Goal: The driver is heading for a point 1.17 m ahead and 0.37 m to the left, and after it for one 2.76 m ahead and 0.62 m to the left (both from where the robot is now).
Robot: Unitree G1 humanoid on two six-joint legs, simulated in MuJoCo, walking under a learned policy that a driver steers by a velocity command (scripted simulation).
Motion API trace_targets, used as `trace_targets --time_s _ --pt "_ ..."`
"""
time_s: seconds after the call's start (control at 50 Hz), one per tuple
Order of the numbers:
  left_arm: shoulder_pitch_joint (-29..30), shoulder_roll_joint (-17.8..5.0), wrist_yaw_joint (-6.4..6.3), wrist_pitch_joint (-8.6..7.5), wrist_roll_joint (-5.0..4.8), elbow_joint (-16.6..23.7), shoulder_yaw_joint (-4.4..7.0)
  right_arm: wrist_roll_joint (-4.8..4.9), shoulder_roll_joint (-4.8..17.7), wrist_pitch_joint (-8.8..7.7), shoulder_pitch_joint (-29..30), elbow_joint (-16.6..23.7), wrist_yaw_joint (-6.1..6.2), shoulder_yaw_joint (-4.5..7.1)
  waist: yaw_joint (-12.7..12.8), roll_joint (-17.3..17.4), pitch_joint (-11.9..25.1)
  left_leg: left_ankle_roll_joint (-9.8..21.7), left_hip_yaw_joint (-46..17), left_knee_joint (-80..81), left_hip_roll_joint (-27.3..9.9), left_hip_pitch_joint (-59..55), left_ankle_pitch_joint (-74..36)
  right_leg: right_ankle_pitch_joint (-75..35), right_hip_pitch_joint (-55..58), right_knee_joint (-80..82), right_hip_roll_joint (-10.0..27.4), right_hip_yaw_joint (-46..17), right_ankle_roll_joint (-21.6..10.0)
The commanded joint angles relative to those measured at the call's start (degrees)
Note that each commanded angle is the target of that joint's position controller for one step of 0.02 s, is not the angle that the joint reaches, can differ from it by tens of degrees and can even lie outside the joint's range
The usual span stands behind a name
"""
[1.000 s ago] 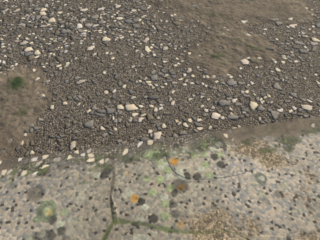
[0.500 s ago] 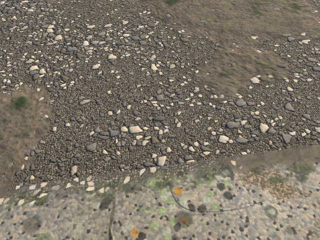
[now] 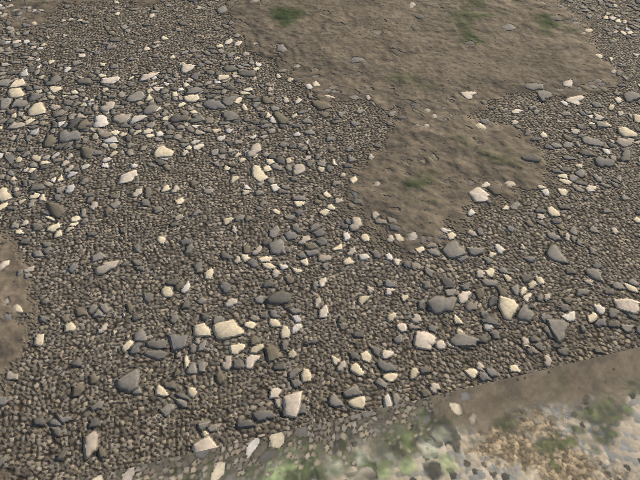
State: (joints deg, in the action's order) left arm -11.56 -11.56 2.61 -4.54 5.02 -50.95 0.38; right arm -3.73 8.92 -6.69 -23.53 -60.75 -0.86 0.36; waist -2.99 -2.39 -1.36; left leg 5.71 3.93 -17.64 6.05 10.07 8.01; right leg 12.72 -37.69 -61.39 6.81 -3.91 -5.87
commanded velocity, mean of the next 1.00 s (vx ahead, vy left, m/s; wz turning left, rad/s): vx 0.50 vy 0.00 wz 0.26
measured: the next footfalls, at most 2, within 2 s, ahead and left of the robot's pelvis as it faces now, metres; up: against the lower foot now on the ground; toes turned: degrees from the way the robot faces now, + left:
right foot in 0.30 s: +0.33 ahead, -0.16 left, +0.00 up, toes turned -2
left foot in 0.86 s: +0.55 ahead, +0.09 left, +0.00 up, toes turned +16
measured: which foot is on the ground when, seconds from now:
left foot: down 0.00-0.30, up 0.32-0.84, down 0.86-1.00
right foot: up 0.00-0.28, down 0.30-0.90, up 0.92-1.00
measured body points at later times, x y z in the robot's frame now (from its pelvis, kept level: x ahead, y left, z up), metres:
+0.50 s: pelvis +0.28 -0.08 +0.01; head +0.29 -0.09 +0.46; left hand +0.30 +0.16 -0.13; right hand +0.33 -0.32 -0.14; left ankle +0.27 +0.08 -0.65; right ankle +0.29 -0.16 -0.74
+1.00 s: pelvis +0.54 +0.01 -0.03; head +0.54 +0.00 +0.42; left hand +0.54 +0.26 -0.16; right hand +0.63 -0.23 -0.17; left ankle +0.51 +0.08 -0.74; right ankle +0.48 -0.16 -0.65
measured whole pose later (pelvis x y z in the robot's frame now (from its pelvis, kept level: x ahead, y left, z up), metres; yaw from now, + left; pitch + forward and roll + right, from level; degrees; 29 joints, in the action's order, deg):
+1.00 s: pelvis +0.54 +0.01 -0.03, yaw +19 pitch -1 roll +1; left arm -16.9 -12.2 2.2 -5.9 4.6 -52.1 2.0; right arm -3.1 11.6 -9.4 -20.9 -55.8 -1.7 4.0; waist -3.5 -0.4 -0.2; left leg 5.5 -0.3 -39.8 5.5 17.5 21.3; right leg 28.3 -21.2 -73.0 2.1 -2.5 -2.0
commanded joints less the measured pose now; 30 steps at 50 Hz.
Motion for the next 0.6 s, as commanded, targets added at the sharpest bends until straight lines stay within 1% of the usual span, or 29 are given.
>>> trace_targets --time_s 0.02,0.04,0.06,0.1,0.12,0.16,0.22,0.24,0.26,0.28,0.3,0.32,0.34,0.36,0.38,0.4,0.42,0.44,0.46,0.48,0.5,0.52,0.54,0.56,0.58,0.6 --pt "-2.0 -0.5 0.49 0.8 -0.48 1.8 -0.57 -0.56 4.0 -2.27 4.8 4.9 -1.07 -0.07 2.9 4.0 -2.1 10.1 -8.6 12.6 -13.8 14.7 -5.2 -13.1 9.2 12.4 0.9 3.6 1.6" --pt "1.1 -0.4 0.7 1.31 -0.48 2.8 -0.63 -0.04 4.5 -2.17 1.5 3.7 -1.67 -0.11 1.8 4.9 -2.1 10.4 -8.7 12.4 -14.2 13.0 -7.2 -15.4 9.4 15.4 0.2 4.2 2.5" --pt "3.0 -0.6 0.73 1.76 -0.52 3.4 -0.53 0.25 5.3 -2.08 -1.8 2.6 -2.16 0.01 1.0 5.4 -2.3 10.8 -9.4 11.5 -15.3 9.0 -9.3 -16.8 7.9 18.3 -0.3 3.8 3.1" --pt "6.1 -2.1 0.41 2.18 -0.78 4.3 0.08 0.31 6.4 -1.83 -6.8 1.0 -2.84 0.31 -0.3 5.5 -2.8 11.4 -10.9 9.7 -17.7 -0.8 -13.7 -17.0 3.5 23.7 -1.0 3.1 3.3" --pt "8.2 -2.4 0.17 2.21 -0.85 4.8 0.28 0.25 6.2 -1.6 -8.6 0.3 -2.91 0.25 -0.8 5.6 -2.9 11.4 -11.7 9.2 -18.9 -5.6 -15.3 -16.2 1.3 25.8 -1.2 2.8 3.0" --pt "11.9 -2.5 -0.18 2.23 -1.01 5.8 0.71 -0.05 5.7 -1.0 -10.2 -0.5 -2.64 0.17 -1.4 5.8 -3.1 10.5 -12.3 8.6 -20.5 -13.2 -16.0 -13.7 -1.2 29.3 -1.5 2.3 2.2" --pt "15.9 -2.4 -0.27 1.89 -1.55 6.6 1.33 0.1 6.5 0.12 -10.2 -0.9 -1.88 0.75 -1.6 6.2 -3.2 8.3 -11.4 7.5 -21.5 -18.2 -17.4 -9.5 1.5 33.5 -2.7 3.3 1.1" --pt "16.4 -2.6 -0.3 1.61 -1.78 6.6 1.58 0.24 7.3 0.56 -9.8 -0.8 -1.56 1.13 -1.2 6.4 -2.9 7.8 -10.9 6.6 -21.7 -18.3 -19.4 -8.9 4.6 34.7 -3.5 4.4 0.8" --pt "15.5 -3.3 -0.28 1.17 -2.38 6.3 2.1 0.36 8.1 0.92 -8.9 -0.6 -1.33 1.49 0.3 6.3 -2.0 6.9 -9.7 4.2 -20.8 -16.8 -25.1 -10.6 10.3 36.5 -4.9 6.1 -0.1" --pt "13.0 -4.6 -0.45 0.53 -3.13 5.5 2.83 0.28 8.7 1.02 -8.3 -0.5 -1.16 1.79 2.1 6.5 0.3 5.1 -7.8 0.5 -18.6 -13.3 -32.5 -12.9 19.4 36.2 -6.5 7.5 -1.6" --pt "6.1 -7.5 -0.87 -0.28 -4.0 3.7 4.08 -0.22 8.4 0.71 -7.2 0.2 -1.19 1.91 4.9 4.9 5.5 1.8 -4.8 -7.8 -14.5 -7.3 -34.7 -16.2 32.7 32.7 -6.2 6.3 -4.4" --pt "-6.9 -8.6 -0.96 -0.46 -3.57 0.8 4.08 -0.97 2.3 0.08 -13.3 1.2 -1.71 0.1 7.2 -5.8 20.6 -2.9 -2.4 -25.3 -6.7 11.9 -19.4 -17.1 61.9 31.8 4.3 -9.4 -14.8" --pt "-21.6 -9.6 -1.73 -0.31 -1.88 -3.7 4.44 -0.88 1.8 -0.15 -10.4 2.0 -2.92 -0.35 12.9 -9.1 23.4 -4.3 -4.8 -40.7 -1.2 25.5 21.8 -13.0 72.5 42.4 15.4 -30.3 -20.0" --pt "-22.2 -9.0 -2.24 -1.4 -0.23 -5.9 4.99 0.75 5.5 -0.21 0.7 4.8 -3.27 1.64 14.3 -3.3 9.5 -1.0 -11.5 -50.4 -4.8 34.7 22.2 -0.8 62.6 47.1 13.8 -28.4 -13.2" --pt "-14.0 -8.6 -2.75 -2.14 -1.26 -4.7 5.08 1.21 6.4 -0.37 3.3 4.9 -2.29 2.45 10.7 -1.8 0.4 0.2 -11.2 -52.5 -8.8 35.3 16.7 2.8 49.5 49.0 12.8 -20.5 -10.2" --pt "-9.8 -5.0 -3.26 -1.99 -2.04 -4.1 3.93 0.31 5.6 -0.05 1.6 4.5 -1.33 2.57 7.6 -2.1 0.6 1.4 -11.1 -50.4 -11.0 30.3 13.2 0.8 43.1 51.3 11.2 -16.1 -9.5" --pt "-7.5 -1.1 -3.51 -1.89 -2.38 -3.7 2.72 -0.35 3.4 0.35 2.0 4.6 -1.03 2.27 5.8 -1.2 -0.2 1.7 -11.2 -49.2 -12.1 28.3 9.4 -3.7 39.0 52.9 10.1 -11.7 -9.0" --pt "-7.1 1.1 -3.64 -1.89 -2.0 -3.6 2.04 -0.54 0.9 0.84 1.1 4.5 -1.08 1.91 4.2 -0.3 -0.7 1.7 -11.2 -48.7 -12.4 26.0 6.4 -8.5 35.9 54.2 9.3 -8.1 -8.3" --pt "-7.5 1.9 -3.56 -2.15 -1.6 -3.7 1.76 -0.14 -0.3 1.24 0.7 4.4 -1.43 1.95 3.2 -0.2 -0.9 1.6 -10.9 -48.3 -12.2 25.4 4.7 -11.2 34.8 55.0 8.5 -5.0 -7.8" --pt "-8.0 1.7 -3.37 -2.54 -1.28 -3.9 1.81 0.41 -0.2 1.35 0.9 4.3 -2.06 2.07 3.0 -0.3 -1.2 1.2 -10.5 -47.1 -11.9 26.2 2.6 -13.6 34.4 55.5 7.7 -2.0 -7.6" --pt "-8.8 1.2 -3.09 -2.93 -0.81 -4.2 1.81 0.68 -0.1 1.3 1.9 4.5 -2.84 2.09 2.9 -0.5 -1.9 0.8 -9.9 -45.8 -12.0 27.3 -0.6 -17.4 33.5 55.6 7.2 0.7 -7.7" --pt "-9.7 1.0 -2.73 -3.21 -0.07 -4.7 1.67 0.74 0.1 1.28 3.5 5.0 -3.56 1.98 2.9 -0.6 -2.3 0.3 -9.4 -43.9 -12.2 28.6 -4.1 -21.6 32.9 55.4 7.0 3.2 -7.8" --pt "-11.0 1.0 -2.41 -3.44 0.48 -5.3 1.46 0.78 0.4 1.3 5.6 5.9 -4.0 1.92 3.0 -0.6 -2.5 -0.3 -9.0 -41.3 -12.7 29.7 -7.2 -25.5 32.6 55.2 6.9 5.1 -7.9" --pt "-12.1 1.4 -2.02 -3.6 0.89 -5.7 0.98 0.71 1.7 1.32 9.0 7.4 -4.17 2.17 3.2 0.7 -2.7 -0.8 -9.4 -35.2 -13.0 30.3 -10.5 -27.5 32.0 55.1 6.8 7.0 -7.7" --pt "-13.4 0.8 -1.65 -3.8 0.73 -6.4 0.8 0.6 1.7 1.53 12.0 8.6 -4.14 2.03 3.4 0.0 -2.6 -1.2 -8.1 -31.2 -12.9 29.0 -13.5 -30.1 31.3 54.9 6.3 8.5 -7.8" --pt "-14.2 -0.1 -1.09 -3.64 0.75 -6.9 0.66 0.23 1.0 2.08 14.3 9.6 -4.27 1.74 3.5 -0.6 -2.3 -1.7 -6.3 -29.7 -12.3 25.7 -15.2 -31.3 28.7 54.7 5.4 10.7 -7.4"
